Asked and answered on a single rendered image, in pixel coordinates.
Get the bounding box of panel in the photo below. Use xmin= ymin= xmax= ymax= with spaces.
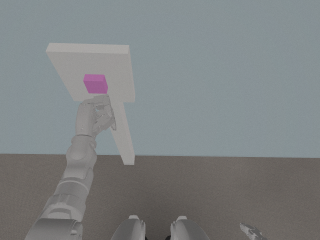
xmin=45 ymin=43 xmax=135 ymax=165

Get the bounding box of robot left hand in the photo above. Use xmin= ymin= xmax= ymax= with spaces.
xmin=75 ymin=94 xmax=117 ymax=140

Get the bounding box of robot right shin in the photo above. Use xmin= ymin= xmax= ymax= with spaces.
xmin=170 ymin=215 xmax=187 ymax=240

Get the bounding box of left robot forearm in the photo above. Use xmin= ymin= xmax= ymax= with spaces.
xmin=24 ymin=134 xmax=97 ymax=240

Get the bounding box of left robot upper arm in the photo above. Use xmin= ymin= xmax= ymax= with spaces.
xmin=27 ymin=218 xmax=83 ymax=240

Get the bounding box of button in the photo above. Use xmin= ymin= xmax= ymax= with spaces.
xmin=83 ymin=74 xmax=108 ymax=94

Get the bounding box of robot right hand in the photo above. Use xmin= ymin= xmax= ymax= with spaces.
xmin=240 ymin=222 xmax=268 ymax=240

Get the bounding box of left robot thigh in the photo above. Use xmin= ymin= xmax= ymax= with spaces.
xmin=111 ymin=218 xmax=146 ymax=240

